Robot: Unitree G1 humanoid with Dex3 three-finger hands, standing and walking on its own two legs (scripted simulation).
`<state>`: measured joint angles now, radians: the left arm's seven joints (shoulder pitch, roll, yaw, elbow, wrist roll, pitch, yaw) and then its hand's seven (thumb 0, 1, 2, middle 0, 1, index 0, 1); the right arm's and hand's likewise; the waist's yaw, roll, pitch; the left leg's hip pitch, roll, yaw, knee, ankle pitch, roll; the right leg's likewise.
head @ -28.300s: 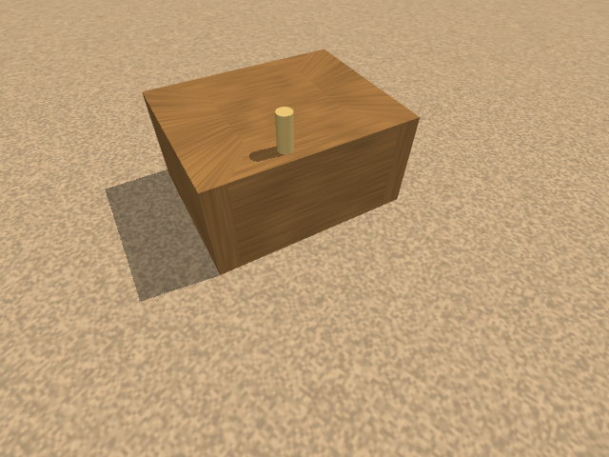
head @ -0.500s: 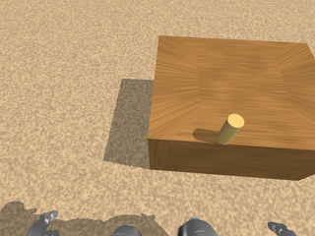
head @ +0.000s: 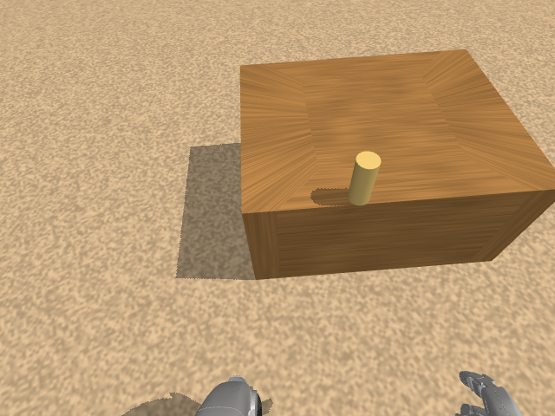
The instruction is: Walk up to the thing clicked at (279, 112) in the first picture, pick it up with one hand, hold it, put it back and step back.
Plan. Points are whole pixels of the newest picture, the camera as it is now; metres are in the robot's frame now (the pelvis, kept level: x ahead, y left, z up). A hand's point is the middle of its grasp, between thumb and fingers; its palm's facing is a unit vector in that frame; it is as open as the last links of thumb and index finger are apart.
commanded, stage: step back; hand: right
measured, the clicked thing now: (363, 179) +0.68 -0.20 -0.23
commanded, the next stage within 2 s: stand in 1.98 s
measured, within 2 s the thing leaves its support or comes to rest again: neither
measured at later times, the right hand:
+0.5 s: hand out of the picture -0.05 -0.23 -0.12, palm faces -0.10 +0.90 -0.42, open 7.4 cm
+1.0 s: hand out of the picture -0.21 -0.26 -0.15, palm faces -0.12 +0.92 -0.38, open 7.4 cm
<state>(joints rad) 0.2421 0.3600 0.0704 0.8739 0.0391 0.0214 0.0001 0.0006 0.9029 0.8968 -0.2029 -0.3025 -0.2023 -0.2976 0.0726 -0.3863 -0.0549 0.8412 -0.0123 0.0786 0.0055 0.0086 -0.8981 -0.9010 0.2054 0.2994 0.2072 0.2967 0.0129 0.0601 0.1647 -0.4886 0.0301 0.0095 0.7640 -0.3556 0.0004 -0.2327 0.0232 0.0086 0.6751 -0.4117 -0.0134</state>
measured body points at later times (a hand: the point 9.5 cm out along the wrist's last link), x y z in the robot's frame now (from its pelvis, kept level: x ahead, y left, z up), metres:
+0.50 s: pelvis -0.15 +0.03 +0.01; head -0.09 +0.06 +0.46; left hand -0.03 +0.35 -0.11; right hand -0.04 -0.28 -0.10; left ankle -0.13 +0.14 -0.72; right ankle -0.16 -0.12 -0.63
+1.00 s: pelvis -0.31 +0.01 +0.00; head -0.26 +0.00 +0.45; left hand -0.24 +0.34 -0.10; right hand -0.21 -0.30 -0.13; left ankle -0.34 +0.13 -0.70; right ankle -0.26 -0.11 -0.72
